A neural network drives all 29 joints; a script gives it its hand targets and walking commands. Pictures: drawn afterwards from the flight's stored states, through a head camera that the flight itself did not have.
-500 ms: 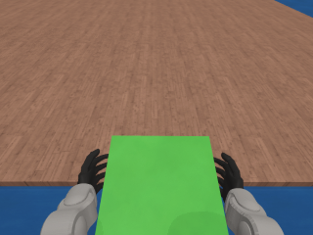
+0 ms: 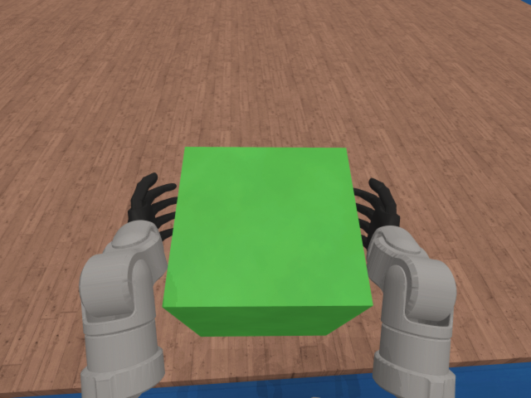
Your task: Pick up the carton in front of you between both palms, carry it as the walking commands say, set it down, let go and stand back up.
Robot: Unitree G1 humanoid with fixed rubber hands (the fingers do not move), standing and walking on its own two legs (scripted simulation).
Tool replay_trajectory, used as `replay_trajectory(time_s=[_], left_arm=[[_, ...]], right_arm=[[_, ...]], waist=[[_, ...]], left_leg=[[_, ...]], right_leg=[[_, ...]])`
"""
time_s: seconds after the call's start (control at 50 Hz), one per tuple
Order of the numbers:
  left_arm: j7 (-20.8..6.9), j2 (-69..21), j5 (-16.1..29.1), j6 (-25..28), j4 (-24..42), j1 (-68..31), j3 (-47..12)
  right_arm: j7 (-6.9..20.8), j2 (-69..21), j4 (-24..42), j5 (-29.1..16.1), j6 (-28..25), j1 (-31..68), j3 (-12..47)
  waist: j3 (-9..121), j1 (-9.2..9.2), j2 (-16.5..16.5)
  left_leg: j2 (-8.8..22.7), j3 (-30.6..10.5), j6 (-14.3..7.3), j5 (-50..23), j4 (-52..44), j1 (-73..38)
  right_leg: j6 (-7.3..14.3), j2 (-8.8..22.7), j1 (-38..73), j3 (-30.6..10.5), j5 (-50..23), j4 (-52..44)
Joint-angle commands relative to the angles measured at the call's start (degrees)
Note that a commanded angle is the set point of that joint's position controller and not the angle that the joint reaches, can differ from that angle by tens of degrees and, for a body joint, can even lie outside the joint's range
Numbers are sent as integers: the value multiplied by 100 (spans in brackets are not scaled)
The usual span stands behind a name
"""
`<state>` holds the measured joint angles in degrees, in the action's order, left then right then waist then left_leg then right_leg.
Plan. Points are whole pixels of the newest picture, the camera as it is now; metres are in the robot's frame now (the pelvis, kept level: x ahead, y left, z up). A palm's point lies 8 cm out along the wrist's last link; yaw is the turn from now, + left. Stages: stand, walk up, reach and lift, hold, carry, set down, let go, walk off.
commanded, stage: carry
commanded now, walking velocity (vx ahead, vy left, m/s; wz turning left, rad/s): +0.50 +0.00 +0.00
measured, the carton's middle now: (264, 253) +0.33 +0.00 +0.07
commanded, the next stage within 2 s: none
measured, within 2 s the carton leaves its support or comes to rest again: neither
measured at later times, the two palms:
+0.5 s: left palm (190, 95) +0.69 +0.15 +0.13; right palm (333, 99) +0.69 -0.16 +0.12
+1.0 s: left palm (172, 8) +0.98 +0.22 +0.21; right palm (290, 1) +1.03 -0.09 +0.22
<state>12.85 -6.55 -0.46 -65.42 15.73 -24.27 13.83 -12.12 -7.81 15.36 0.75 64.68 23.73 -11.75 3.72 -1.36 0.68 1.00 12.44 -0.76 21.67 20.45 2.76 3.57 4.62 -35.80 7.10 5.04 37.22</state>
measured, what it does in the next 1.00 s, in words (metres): climbs: right foot, then left foot 0.06 m higher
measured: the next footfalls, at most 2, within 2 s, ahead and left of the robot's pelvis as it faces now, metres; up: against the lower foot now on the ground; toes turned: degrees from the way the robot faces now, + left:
right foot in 0.06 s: +0.22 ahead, -0.09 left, +0.00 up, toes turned -7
left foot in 0.52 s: +0.59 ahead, +0.06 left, +0.06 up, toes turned +4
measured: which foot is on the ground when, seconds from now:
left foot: down 0.00-0.08, up 0.10-0.50, down 0.52-1.00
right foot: up 0.00-0.04, down 0.06-0.54, up 0.56-1.00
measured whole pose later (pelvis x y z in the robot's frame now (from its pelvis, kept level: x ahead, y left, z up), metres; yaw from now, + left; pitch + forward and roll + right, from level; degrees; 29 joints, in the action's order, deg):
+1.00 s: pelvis +0.67 +0.00 +0.06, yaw +12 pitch +6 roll -1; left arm 12.7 -6.9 -2.0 -63.5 10.3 -30.5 17.9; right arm -11.5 -7.8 8.7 1.0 63.7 32.1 -15.4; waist 6.0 -2.7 -0.3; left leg -6.1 -6.4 -5.4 23.3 29.2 11.2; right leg -0.7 0.9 -32.7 1.9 7.9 32.8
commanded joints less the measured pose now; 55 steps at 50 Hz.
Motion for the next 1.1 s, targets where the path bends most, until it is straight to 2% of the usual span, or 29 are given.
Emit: replay_trajectory(time_s=[0.0,0.02,0.04,0.06,0.08,0.1,0.14,0.16,0.24,0.3,0.38,0.4,0.44,0.46,0.48,0.5,0.52,0.54,0.56,0.6,0.62,0.7,0.76,0.92,0.98,1.0,1.02,1.04,1.08], left_arm=[[-19,-3219,736,188,-295,-3179,-2900],[-19,-3247,719,232,-475,-3240,-2831],[-21,-3271,683,273,-614,-3252,-2758],[-7,-3205,682,299,-740,-3262,-2672],[13,-3243,756,356,-722,-3517,-2718],[-29,-3527,926,379,-566,-3633,-2875],[-156,-4027,1176,489,-200,-4008,-3167],[-202,-4225,1254,549,12,-4132,-3312],[-219,-4150,1366,714,645,-3854,-3588],[-219,-3871,1376,719,829,-3427,-3663],[-216,-3517,1407,623,898,-3262,-3671],[-221,-3442,1372,591,826,-3193,-3652],[-236,-3385,1401,534,661,-3152,-3592],[-240,-3391,1357,506,559,-3111,-3549],[-246,-3399,1271,477,493,-3126,-3524],[-244,-3413,1146,459,435,-3224,-3471],[-241,-3473,967,443,289,-3155,-3365],[-222,-3512,861,421,284,-2879,-3268],[-156,-3417,657,418,110,-2930,-3019],[-93,-3559,488,464,131,-3114,-2723],[-75,-3603,404,484,2,-3184,-2660],[-68,-3559,277,583,-207,-3088,-2631],[-58,-3532,321,541,-193,-3125,-2705],[-10,-3528,665,217,-359,-3600,-2944],[-45,-3650,796,163,-572,-3753,-2962],[-42,-3650,764,160,-700,-3579,-2906],[-21,-3550,685,159,-828,-3384,-2745],[32,-3522,563,214,-916,-3491,-2725],[-48,-3945,726,268,-732,-3490,-2855]], right_arm=[[-41,-3091,-59,-884,-158,3320,2935],[-59,-3144,-159,-869,-179,3453,2909],[-84,-3138,-207,-845,-202,3603,2865],[-113,-3203,-255,-830,-207,3753,2859],[-112,-3379,-290,-806,-204,3733,2800],[-118,-3506,-260,-826,-242,3915,2802],[-58,-3811,-166,-898,-336,4128,2758],[-23,-3921,-113,-872,-401,4090,2756],[-26,-3856,176,-753,-601,3577,2885],[-33,-3614,451,-737,-634,3305,2997],[-68,-3191,596,-743,-539,3227,2969],[-73,-3152,516,-718,-498,3154,2947],[-59,-3127,431,-664,-416,3040,2932],[-50,-3138,314,-644,-382,3011,2906],[-26,-3132,204,-647,-363,2910,2892],[16,-3220,155,-671,-345,2871,2916],[40,-3355,127,-719,-333,3022,2992],[44,-3385,130,-819,-353,3111,3098],[97,-3579,124,-1021,-301,3229,3299],[226,-4058,473,-1482,-366,3900,3749],[274,-4157,492,-1607,-391,4112,3852],[372,-4184,290,-1834,-445,4281,3934],[306,-3994,147,-1674,-393,4022,3642],[70,-3460,-463,-926,-101,3434,2762],[25,-3391,-639,-749,-51,3450,2605],[16,-3352,-686,-725,-40,3519,2582],[23,-3449,-701,-766,-19,3585,2601],[48,-3628,-726,-788,-10,3649,2655],[75,-3782,-655,-832,-85,3844,2660]], waist=[[1100,214,-875],[1482,447,-588],[1973,703,-56],[2138,720,939],[2565,606,2181],[2668,545,1690],[2399,499,538],[2432,494,316],[2504,507,430],[2370,695,681],[1657,733,272],[1455,646,331],[1415,359,779],[1656,132,1090],[2117,-366,1042],[2621,-842,623],[2886,-731,-457],[3528,-520,-2051],[3581,-355,-1300],[2689,-290,-190],[2406,-298,-116],[2176,-276,-39],[2175,-343,-224],[1740,-347,-877],[1969,15,-833],[2352,357,-549],[2697,497,537],[2909,399,2037],[2447,423,585]], left_leg=[[1208,-347,-627,-3765,562,-450],[951,1,-413,-4099,1631,-223],[665,71,-247,-3359,3015,450],[194,-83,-54,-1645,4410,1732],[-526,-725,29,723,5694,3361],[-196,-1300,-172,669,6439,3914],[116,-1334,-306,310,6569,4361],[232,-1322,-320,181,6349,4447],[257,-1101,-280,-172,5775,4829],[213,-782,-349,250,6422,6022],[332,-467,-382,329,5488,6282],[296,-412,-387,-56,4472,5414],[-236,285,-529,-976,3027,3269],[-534,463,-584,-1087,2817,2464],[-731,409,-591,-1422,2253,1400],[-757,122,-531,-1707,1306,168],[312,-2212,-1174,-2159,928,-871],[1587,-5027,-2153,-3528,315,-1630],[1517,-5000,-2196,-3195,554,-1684],[1163,-4209,-1794,-2531,701,-825],[1017,-3950,-1718,-2420,634,-431],[991,-3479,-1705,-2409,292,-135],[966,-3096,-1746,-3464,287,-182],[468,-2575,-1207,-4248,559,-529],[166,-2107,-748,-4661,1602,160],[-16,-1811,-495,-4007,2522,1160],[-356,-1524,-279,-1755,3753,2344],[-864,-1272,-149,930,4950,3897],[-159,-1541,-229,382,5416,4220]], right_leg=[[187,-422,930,378,102,-286],[164,-727,1987,626,152,-640],[122,-553,3260,388,315,-743],[347,678,4059,-1737,534,-1036],[1110,1520,5197,-4041,305,-1835],[1263,1656,5423,-3915,84,-1742],[1046,1334,5019,-2867,-1189,-1167],[974,1267,4903,-2515,-1456,-1125],[837,1094,5064,-1920,-1712,-1176],[1056,1161,5797,-1874,-2673,-999],[882,843,5350,-1391,-2446,-1468],[735,622,4641,-1045,-2473,-1683],[557,360,3544,-266,-4598,-1651],[507,442,3457,-103,-5819,-1146],[354,439,3477,122,-6351,-86],[164,276,3235,265,-5437,1397],[-108,-406,1877,49,-1766,3230],[-285,-1344,645,-503,1656,5354],[-143,-935,192,-1246,1640,6053],[-87,-557,-468,-1096,1672,5575],[-66,-461,-563,-1114,1624,5132],[-220,-249,-644,-916,2125,3405],[-358,-207,-591,-757,1513,2165],[-477,-518,-160,-319,323,-31],[-383,-722,1805,-84,-43,-1230],[-234,-255,3410,-513,-214,-1421],[121,1219,4597,-2313,-498,-1279],[910,2174,5475,-4299,-834,-1521],[872,1906,4835,-3404,-531,-1499]])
